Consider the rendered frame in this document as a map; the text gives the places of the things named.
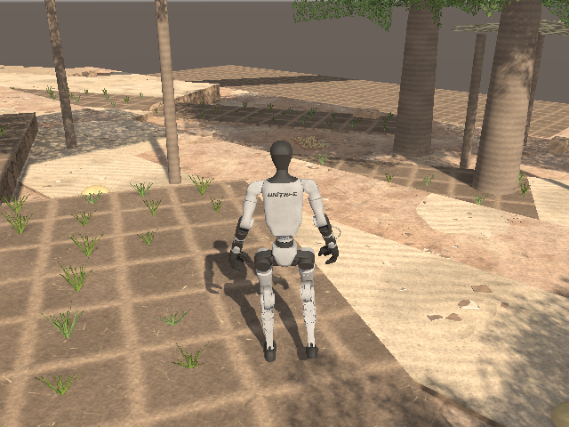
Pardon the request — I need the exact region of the robot right shin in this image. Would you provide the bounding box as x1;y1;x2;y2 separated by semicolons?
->
303;286;316;347

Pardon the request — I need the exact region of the robot right upper arm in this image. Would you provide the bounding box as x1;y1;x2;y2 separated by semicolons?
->
301;179;327;228

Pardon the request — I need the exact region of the robot shin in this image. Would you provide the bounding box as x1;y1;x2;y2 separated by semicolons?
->
303;286;316;347
260;294;274;350

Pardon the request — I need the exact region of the robot left shin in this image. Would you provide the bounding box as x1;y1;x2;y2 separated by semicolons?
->
260;294;274;350

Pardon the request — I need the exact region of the right robot hand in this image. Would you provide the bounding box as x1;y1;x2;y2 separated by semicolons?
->
318;246;339;264

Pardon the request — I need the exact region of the robot left forearm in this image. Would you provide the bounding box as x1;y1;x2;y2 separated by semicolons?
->
231;216;249;254

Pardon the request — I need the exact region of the left robot hand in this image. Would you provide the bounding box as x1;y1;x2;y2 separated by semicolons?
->
228;250;250;271

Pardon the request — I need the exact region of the robot left upper arm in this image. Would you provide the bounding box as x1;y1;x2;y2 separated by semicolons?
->
239;180;264;230

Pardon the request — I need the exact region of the robot right forearm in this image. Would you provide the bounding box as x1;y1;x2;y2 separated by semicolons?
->
318;214;337;249

